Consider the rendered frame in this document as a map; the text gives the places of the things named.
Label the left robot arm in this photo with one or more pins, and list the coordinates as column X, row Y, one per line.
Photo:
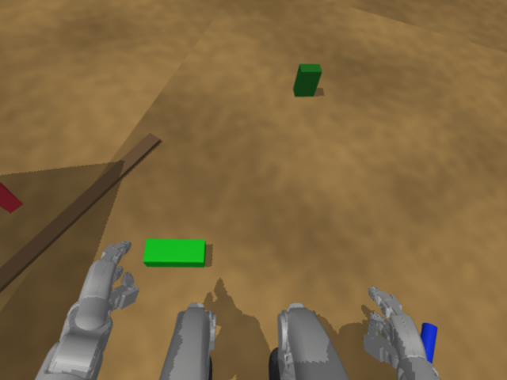
column 78, row 354

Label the right robot arm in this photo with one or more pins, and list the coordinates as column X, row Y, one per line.
column 414, row 368

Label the right robot hand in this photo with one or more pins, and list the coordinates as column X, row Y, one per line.
column 400, row 338

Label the left robot hand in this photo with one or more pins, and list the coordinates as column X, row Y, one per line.
column 104, row 272

